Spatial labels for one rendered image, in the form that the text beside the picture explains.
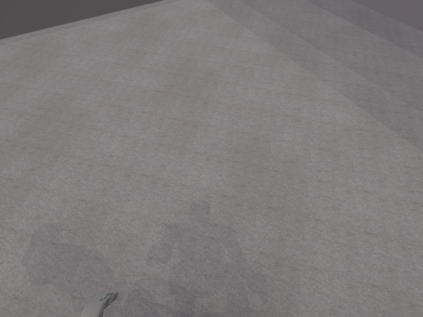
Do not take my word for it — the robot left hand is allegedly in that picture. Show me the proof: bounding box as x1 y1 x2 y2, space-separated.
80 291 119 317

